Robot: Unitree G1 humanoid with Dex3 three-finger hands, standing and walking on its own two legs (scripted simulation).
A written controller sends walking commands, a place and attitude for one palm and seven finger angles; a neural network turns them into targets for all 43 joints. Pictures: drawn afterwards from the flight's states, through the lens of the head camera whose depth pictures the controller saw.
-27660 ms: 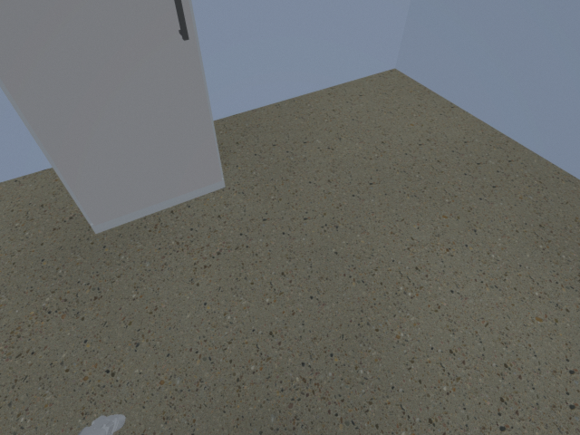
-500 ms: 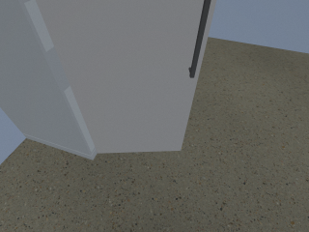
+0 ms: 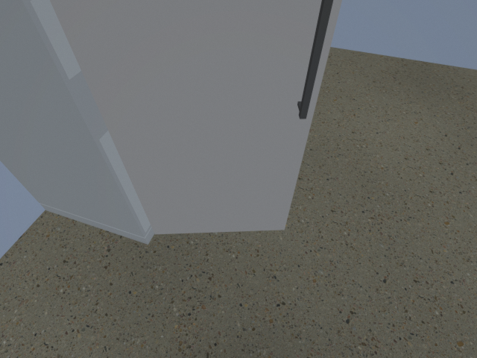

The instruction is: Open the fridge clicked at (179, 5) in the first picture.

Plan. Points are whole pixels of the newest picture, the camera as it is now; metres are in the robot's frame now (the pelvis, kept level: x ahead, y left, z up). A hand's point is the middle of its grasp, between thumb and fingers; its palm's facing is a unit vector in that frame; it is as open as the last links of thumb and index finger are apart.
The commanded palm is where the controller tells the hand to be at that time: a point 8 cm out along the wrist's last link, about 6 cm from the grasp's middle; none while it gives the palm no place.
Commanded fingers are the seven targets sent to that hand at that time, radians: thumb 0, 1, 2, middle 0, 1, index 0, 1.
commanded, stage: look to check the result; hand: right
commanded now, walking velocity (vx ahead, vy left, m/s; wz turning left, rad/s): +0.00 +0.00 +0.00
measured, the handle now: (312, 56) +0.71 -0.12 +0.15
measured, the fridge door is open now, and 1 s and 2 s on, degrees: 69 69 69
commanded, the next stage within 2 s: stand and wait in 0.26 s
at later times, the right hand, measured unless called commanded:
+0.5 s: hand out of the picture +0.10 -0.23 -0.16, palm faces -0.04 +0.95 -0.31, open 7.4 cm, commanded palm none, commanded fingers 0.00 -0.90 -0.90 0.20 0.30 0.20 0.30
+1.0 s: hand out of the picture +0.09 -0.23 -0.16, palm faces -0.04 +0.95 -0.32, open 7.4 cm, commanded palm none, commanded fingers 0.00 -0.90 -0.90 0.20 0.30 0.20 0.30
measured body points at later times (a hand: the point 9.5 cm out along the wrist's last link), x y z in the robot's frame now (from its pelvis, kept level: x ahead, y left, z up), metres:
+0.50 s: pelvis +0.01 +0.01 +0.00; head +0.03 +0.00 +0.45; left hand +0.09 +0.30 -0.13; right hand +0.10 -0.28 -0.14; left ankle -0.01 +0.12 -0.75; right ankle +0.00 -0.09 -0.75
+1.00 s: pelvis +0.01 +0.01 +0.00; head +0.03 +0.01 +0.45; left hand +0.08 +0.30 -0.13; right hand +0.10 -0.28 -0.14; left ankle -0.01 +0.12 -0.75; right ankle +0.00 -0.09 -0.75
